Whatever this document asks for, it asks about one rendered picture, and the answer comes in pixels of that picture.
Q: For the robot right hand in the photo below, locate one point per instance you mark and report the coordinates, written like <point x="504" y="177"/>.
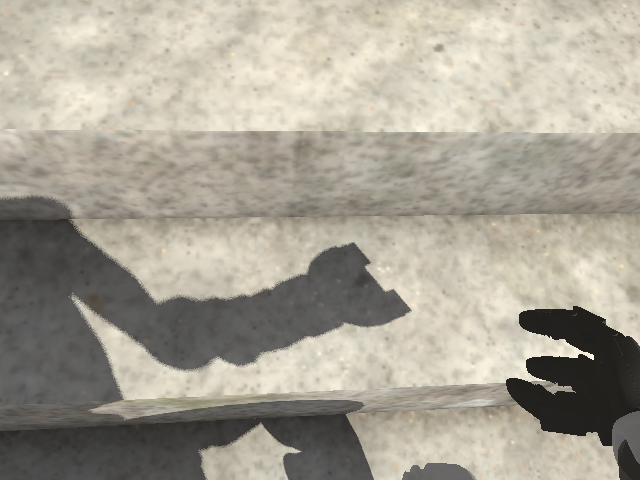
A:
<point x="607" y="388"/>

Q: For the robot right forearm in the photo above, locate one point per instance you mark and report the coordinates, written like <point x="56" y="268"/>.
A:
<point x="626" y="445"/>

